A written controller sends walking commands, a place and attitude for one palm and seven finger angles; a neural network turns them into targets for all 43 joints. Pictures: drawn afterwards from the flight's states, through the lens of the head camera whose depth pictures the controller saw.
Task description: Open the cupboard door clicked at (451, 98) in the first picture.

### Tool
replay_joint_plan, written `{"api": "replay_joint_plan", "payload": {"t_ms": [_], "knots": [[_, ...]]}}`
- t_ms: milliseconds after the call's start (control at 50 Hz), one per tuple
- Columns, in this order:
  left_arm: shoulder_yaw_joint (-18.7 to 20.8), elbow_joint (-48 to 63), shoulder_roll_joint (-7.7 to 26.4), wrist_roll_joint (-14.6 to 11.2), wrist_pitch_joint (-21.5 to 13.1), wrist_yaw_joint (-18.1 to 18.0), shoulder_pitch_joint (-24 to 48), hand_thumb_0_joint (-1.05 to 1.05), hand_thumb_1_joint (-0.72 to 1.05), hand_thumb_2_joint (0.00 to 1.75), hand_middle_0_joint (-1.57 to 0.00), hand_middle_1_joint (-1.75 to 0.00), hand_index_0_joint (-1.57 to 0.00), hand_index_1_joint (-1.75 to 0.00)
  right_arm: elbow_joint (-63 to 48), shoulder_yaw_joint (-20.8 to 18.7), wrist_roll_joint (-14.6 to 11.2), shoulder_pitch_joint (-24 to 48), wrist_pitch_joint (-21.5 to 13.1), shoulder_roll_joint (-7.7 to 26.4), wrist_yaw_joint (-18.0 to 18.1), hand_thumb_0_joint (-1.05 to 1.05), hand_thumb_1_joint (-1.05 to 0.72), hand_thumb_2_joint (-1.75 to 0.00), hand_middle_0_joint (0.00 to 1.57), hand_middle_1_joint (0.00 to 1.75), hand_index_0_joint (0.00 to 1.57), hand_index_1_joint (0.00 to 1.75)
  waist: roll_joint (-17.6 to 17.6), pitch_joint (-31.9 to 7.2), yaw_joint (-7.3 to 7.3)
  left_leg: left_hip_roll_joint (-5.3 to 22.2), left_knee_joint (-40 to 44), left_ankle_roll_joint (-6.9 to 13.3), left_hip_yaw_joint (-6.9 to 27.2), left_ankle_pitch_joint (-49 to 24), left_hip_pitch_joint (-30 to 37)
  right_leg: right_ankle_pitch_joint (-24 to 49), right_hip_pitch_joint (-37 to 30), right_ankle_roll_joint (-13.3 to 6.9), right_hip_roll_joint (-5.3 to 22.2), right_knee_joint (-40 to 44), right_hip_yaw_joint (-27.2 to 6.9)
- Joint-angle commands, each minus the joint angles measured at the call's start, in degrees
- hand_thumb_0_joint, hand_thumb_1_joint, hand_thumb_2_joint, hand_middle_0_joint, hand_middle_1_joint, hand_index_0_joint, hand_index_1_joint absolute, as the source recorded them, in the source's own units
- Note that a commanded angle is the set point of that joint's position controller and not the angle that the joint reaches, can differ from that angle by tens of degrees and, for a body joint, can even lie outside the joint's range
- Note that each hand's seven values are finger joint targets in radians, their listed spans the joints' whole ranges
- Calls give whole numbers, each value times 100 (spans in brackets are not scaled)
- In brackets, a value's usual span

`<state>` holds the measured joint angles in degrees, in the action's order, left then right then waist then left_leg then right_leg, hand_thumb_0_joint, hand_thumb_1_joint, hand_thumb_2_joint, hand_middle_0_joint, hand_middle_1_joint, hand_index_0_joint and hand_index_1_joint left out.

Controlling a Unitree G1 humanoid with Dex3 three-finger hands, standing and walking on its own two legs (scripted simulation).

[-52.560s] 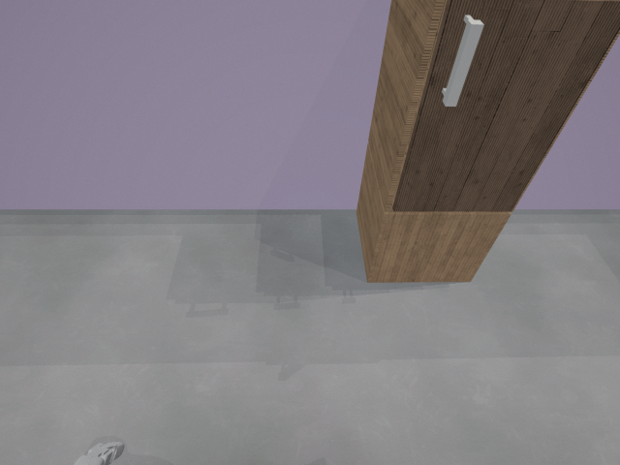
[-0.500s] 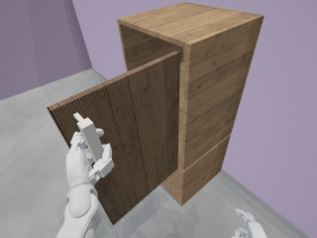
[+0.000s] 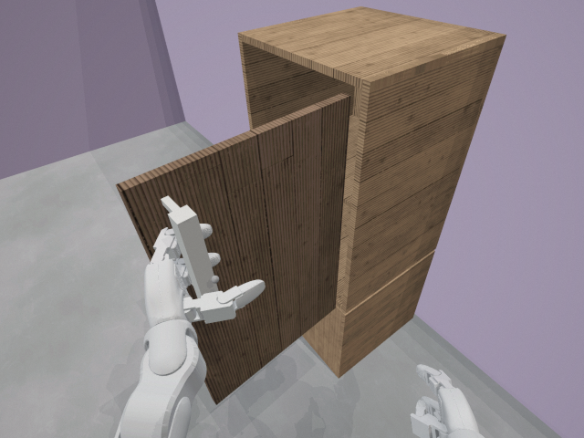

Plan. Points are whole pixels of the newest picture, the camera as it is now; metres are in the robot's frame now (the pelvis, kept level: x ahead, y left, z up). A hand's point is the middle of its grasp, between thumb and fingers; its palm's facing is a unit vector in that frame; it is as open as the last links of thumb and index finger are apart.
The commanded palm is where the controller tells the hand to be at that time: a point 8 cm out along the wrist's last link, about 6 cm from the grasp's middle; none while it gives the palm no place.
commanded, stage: open thumb and fingers to let go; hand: left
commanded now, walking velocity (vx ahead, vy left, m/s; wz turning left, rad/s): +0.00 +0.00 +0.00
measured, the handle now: (190, 255) +0.31 +0.17 +0.13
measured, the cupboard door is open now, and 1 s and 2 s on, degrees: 94 95 95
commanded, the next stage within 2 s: slide the hand sideways off the handle in 0.36 s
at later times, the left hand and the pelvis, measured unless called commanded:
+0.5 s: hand (213, 282) +0.27 +0.13 +0.13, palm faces +0.33 -0.95 +0.01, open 14.6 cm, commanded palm +0.23 +0.17 +0.13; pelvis -0.01 +0.02 +0.00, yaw +0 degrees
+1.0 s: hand (190, 318) +0.22 +0.15 +0.12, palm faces -0.02 -1.00 -0.02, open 16.1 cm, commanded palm +0.19 +0.21 +0.13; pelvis -0.01 +0.02 +0.00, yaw -2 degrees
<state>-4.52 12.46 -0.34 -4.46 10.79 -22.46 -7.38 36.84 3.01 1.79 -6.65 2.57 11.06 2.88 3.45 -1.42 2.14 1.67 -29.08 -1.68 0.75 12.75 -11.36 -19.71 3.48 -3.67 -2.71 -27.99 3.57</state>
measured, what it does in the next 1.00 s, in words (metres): stands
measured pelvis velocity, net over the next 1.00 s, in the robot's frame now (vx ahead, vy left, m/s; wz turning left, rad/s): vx -0.01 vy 0.02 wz -0.03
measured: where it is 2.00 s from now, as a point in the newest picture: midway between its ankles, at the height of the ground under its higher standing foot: outside the picture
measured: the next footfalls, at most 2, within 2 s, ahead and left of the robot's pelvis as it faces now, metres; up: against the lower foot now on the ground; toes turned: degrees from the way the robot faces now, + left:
none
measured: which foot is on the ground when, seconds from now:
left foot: down 0.00-1.00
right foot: down 0.00-1.00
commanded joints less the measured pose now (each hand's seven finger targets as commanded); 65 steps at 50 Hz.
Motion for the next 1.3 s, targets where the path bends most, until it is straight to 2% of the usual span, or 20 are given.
{"api": "replay_joint_plan", "payload": {"t_ms": [0, 20, 140, 320, 440, 460, 480, 500, 520, 560, 600, 640, 680, 740, 800, 860, 920, 960, 1100, 1280], "knots": [[340, 1446, 288, 106, -380, -92, 1323, 0, -50, 30, -28, -110, -28, -110, -1015, -179, -8, 1002, -278, 412, 25, 0, -90, -90, 20, 30, 20, 30, -586, -653, 93, -182, 68, 325, -85, -1064, 783, 2064, 673, 318, 400, 662, -366], [454, 1374, 410, 143, -364, -123, 1170, 0, -50, 30, -27, -105, -27, -105, -987, -195, -20, 1000, -262, 412, 24, 0, -90, -90, 20, 30, 20, 30, -533, -594, 129, -168, 69, 318, -90, -1069, 778, 1984, 681, 296, 385, 702, -370], [257, 1461, 246, 187, -325, -253, 1367, 0, -50, 30, -22, -75, -22, -75, -1024, -185, -25, 1081, -211, 411, -4, 0, -90, -90, 20, 30, 20, 30, -361, -448, 75, -154, 107, 305, -79, -877, 753, 1452, 847, 240, 357, 742, -317], [125, 1384, 125, 316, -233, -458, 1286, 0, -50, 30, -15, -30, -15, -30, -1033, -201, 0, 1075, -145, 394, -38, 0, -90, -90, 20, 30, 20, 30, -602, -553, 116, -127, 74, 295, -36, -898, 747, 1324, 838, 208, 309, 705, -256], [-136, 1347, -94, 315, -182, -554, 1713, 0, -50, 30, -15, -30, -15, -30, -992, -175, -14, 1136, -145, 389, -65, 0, -90, -90, 20, 30, 20, 30, -399, -485, 34, -120, 125, 274, 30, -626, 789, 867, 1027, 180, 281, 717, -190], [-1081, 1190, 284, 637, -418, 659, 1573, 0, -50, 30, -15, -30, -15, -30, -889, -170, -16, 741, -68, 642, -109, 0, -90, -90, 20, 30, 20, 30, -725, -299, -496, -138, 206, 349, 98, -831, 891, 1308, 1255, 235, 255, 498, -329], [-348, 1390, 879, 393, -628, 1252, 1660, 0, -50, 30, -15, -30, -15, -30, -1056, -209, -100, 680, -46, 606, -22, 0, -90, -90, 20, 30, 20, 30, -509, -713, -234, -122, 225, 368, 23, -923, 898, 1648, 991, 212, 248, 429, -334], [-255, 1485, 1101, 312, -765, 1610, 1745, 0, -50, 30, -15, -30, -15, -30, -1117, -178, -106, 704, -32, 596, 70, 0, -90, -90, 20, 30, 20, 30, -377, -892, -175, -154, 228, 394, -30, -1011, 960, 1855, 835, 202, 262, 406, -366], [-295, 1533, 1126, 234, -838, 1910, 1748, 0, -50, 30, -15, -30, -15, -30, -1170, -171, -128, 668, -46, 577, 122, 0, -90, -90, 20, 30, 20, 30, -132, -954, -190, -145, 224, 388, -58, -1022, 1086, 1879, 835, 201, 271, 422, -343], [-536, 1299, 863, -134, -892, 2552, 1838, 0, -50, 30, -15, -30, -15, -30, -1260, -85, -230, 669, -177, 538, 171, 0, -90, -90, 20, 30, 20, 30, -162, -696, -339, -143, 226, 383, 7, -782, 1078, 1593, 1088, 224, 239, 455, -213], [-329, 1231, 777, -574, -834, 2821, 1844, 0, -50, 30, -15, -30, -15, -30, -1347, -61, -306, 732, -336, 556, 217, 0, -90, -90, 20, 30, 20, 30, -216, -558, -275, -136, 279, 366, 77, -471, 983, 1222, 1165, 229, 192, 534, -116], [-13, 1123, 747, -910, -740, 2800, 1402, 0, -50, 30, -15, -30, -15, -30, -1380, -62, -348, 777, -504, 580, 231, 0, -90, -90, 20, 30, 20, 30, -380, -527, -134, -123, 339, 344, 132, -244, 879, 913, 1193, 252, 160, 579, -23], [247, 1160, 832, -979, -677, 2659, 1133, 0, -50, 30, -15, -30, -15, -30, -1404, -79, -351, 763, -605, 618, 198, 0, -90, -90, 20, 30, 20, 30, -525, -544, -27, -119, 369, 329, 125, -189, 750, 806, 1167, 262, 146, 571, 7], [543, 1196, 1127, -776, -659, 2396, 932, 0, -50, 30, -15, -30, -15, -30, -1425, -99, -331, 719, -640, 646, 102, 0, -90, -90, 20, 30, 20, 30, -639, -413, -1, -103, 424, 324, 103, -141, 576, 665, 1200, 262, 152, 564, -14], [530, 1546, 1118, -583, -690, 2283, 478, 0, -50, 30, -15, -30, -15, -30, -1521, -125, -315, 659, -635, 628, 5, 0, -90, -90, 20, 30, 20, 30, -344, -516, 38, -93, 393, 316, 23, -315, 610, 789, 1161, 233, 139, 472, -38], [793, 1774, 1355, -570, -685, 2261, -96, 0, -50, 30, -15, -30, -15, -30, -1601, -134, -330, 604, -589, 643, -51, 0, -90, -90, 20, 30, 20, 30, -184, -494, 103, -80, 380, 300, -33, -380, 475, 872, 1044, 205, 125, 441, -48], [1110, 1982, 1639, -588, -690, 2314, -520, 0, -50, 30, -15, -30, -15, -30, -1643, -168, -339, 536, -554, 654, -41, 0, -90, -90, 20, 30, 20, 30, -214, -498, 119, -74, 295, 325, -109, -543, 426, 1081, 944, 213, 120, 469, -103], [967, 2316, 1506, -636, -751, 2392, -591, 0, -50, 30, -15, -30, -15, -30, -1736, -165, -342, 511, -607, 645, -31, 0, -90, -90, 20, 30, 20, 30, -195, -448, 46, -83, 230, 339, -119, -549, 446, 1133, 1065, 242, 106, 416, -73], [1209, 2373, 1695, -941, -1143, 2737, -561, 0, -50, 30, -15, -30, -15, -30, -1560, -221, -354, 331, -950, 709, 108, 0, -90, -90, 20, 30, 20, 30, -210, -289, -114, -149, -61, 374, -68, -410, 485, 1018, 1423, 313, 118, 527, -171], [1767, 2157, 2087, -1232, -1303, 3193, -1121, 0, -50, 30, -15, -30, -15, -30, -1496, -235, -383, 252, -1242, 756, 173, 0, -90, -90, 20, 30, 20, 30, -256, -467, 57, -196, -213, 377, -56, -594, 276, 1479, 1268, 367, 203, 379, -274]]}}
